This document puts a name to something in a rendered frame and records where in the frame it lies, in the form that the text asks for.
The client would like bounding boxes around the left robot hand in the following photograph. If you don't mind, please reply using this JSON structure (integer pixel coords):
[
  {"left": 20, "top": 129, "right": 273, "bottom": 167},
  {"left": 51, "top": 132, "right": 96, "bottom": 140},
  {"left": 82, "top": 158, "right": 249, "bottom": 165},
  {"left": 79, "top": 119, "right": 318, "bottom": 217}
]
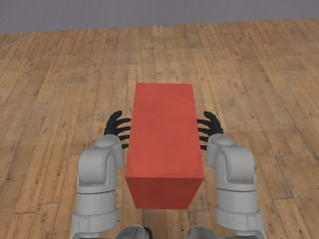
[{"left": 104, "top": 111, "right": 131, "bottom": 149}]

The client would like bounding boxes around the right robot thigh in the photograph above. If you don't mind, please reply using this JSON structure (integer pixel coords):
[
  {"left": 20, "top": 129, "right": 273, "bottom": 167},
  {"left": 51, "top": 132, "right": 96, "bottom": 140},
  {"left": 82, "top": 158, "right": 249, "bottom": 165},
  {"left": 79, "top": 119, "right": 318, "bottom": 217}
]
[{"left": 185, "top": 226, "right": 218, "bottom": 239}]

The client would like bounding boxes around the left robot forearm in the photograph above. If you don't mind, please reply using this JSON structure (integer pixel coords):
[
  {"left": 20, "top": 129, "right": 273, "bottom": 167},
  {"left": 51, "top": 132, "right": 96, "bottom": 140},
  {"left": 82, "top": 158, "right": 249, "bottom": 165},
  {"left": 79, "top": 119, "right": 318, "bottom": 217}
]
[{"left": 69, "top": 134, "right": 124, "bottom": 239}]

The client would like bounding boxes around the robot thigh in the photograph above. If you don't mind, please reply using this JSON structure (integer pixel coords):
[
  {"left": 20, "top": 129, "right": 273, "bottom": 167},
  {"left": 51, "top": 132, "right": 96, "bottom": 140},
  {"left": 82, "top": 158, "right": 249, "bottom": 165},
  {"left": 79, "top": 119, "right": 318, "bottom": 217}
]
[
  {"left": 115, "top": 226, "right": 150, "bottom": 239},
  {"left": 185, "top": 226, "right": 218, "bottom": 239}
]

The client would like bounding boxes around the carton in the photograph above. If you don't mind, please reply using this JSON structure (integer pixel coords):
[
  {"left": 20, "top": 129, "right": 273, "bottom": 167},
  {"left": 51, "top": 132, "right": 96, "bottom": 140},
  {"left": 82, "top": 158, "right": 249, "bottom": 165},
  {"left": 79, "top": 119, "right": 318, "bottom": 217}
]
[{"left": 125, "top": 83, "right": 204, "bottom": 210}]

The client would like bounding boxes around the right robot hand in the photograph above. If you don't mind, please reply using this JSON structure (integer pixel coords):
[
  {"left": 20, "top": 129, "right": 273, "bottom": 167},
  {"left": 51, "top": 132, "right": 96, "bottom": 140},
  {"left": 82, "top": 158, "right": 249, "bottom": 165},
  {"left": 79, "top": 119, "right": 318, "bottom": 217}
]
[{"left": 196, "top": 111, "right": 223, "bottom": 150}]

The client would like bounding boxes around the left robot thigh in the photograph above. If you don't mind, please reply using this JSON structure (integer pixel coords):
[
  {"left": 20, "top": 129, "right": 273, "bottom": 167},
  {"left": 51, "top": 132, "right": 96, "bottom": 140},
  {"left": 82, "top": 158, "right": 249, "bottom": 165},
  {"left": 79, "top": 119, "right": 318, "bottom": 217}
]
[{"left": 115, "top": 226, "right": 150, "bottom": 239}]

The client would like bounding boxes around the right robot forearm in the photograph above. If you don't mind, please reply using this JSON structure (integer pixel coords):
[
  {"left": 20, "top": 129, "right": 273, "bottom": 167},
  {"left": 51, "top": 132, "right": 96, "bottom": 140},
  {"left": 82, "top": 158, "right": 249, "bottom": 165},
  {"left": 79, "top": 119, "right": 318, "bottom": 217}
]
[{"left": 205, "top": 133, "right": 267, "bottom": 239}]

